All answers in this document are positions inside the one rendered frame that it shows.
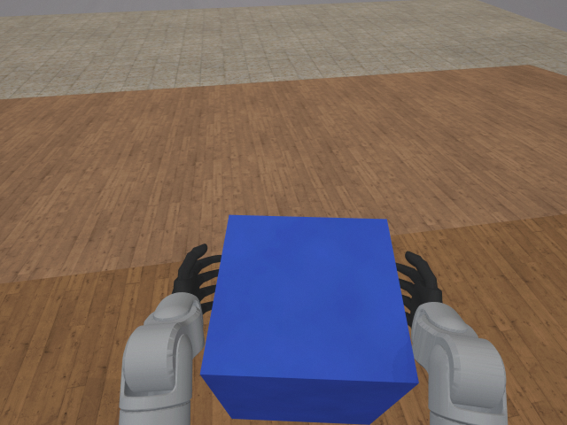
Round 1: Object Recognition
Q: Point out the robot left hand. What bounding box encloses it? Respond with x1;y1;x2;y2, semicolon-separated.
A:
172;243;221;314

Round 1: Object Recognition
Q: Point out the robot right forearm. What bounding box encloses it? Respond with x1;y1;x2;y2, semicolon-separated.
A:
411;302;508;425

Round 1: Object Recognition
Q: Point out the robot left forearm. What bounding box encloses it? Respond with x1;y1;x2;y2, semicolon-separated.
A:
119;292;205;425

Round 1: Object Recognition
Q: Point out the carton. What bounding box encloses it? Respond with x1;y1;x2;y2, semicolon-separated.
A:
200;215;419;425

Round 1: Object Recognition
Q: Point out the robot right hand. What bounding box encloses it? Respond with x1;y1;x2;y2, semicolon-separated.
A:
396;251;443;328

